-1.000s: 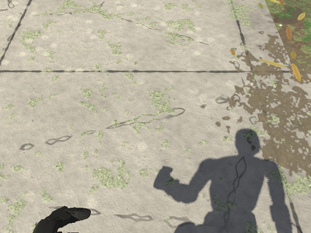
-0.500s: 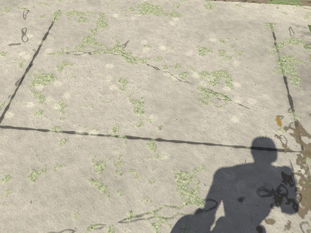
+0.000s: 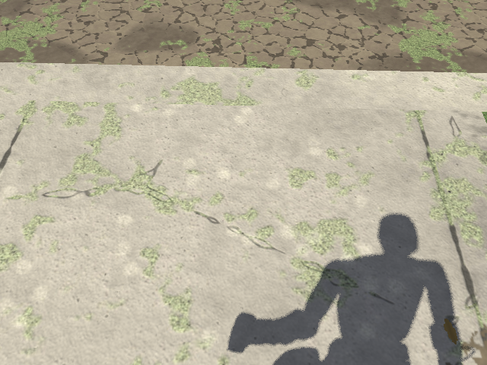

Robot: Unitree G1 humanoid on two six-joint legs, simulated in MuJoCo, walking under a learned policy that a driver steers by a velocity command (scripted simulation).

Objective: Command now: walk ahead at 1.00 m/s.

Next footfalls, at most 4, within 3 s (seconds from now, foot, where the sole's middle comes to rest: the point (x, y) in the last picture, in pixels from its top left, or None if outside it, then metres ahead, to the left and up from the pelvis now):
0.34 left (209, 327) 0.57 0.12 -0.76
0.82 right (267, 195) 1.03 -0.06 -0.76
1.24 left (218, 111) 1.46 0.11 -0.76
1.64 right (268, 101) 1.51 -0.09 -0.76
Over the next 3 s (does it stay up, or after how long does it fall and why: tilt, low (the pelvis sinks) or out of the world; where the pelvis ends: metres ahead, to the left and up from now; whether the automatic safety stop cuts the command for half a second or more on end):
stays up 1.46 0.01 0.03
